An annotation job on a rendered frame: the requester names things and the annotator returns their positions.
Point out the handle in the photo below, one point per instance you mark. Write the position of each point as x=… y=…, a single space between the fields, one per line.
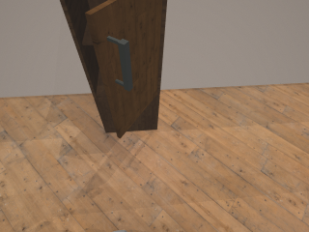
x=124 y=53

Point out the cupboard door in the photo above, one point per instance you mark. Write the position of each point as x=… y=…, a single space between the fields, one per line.
x=138 y=22

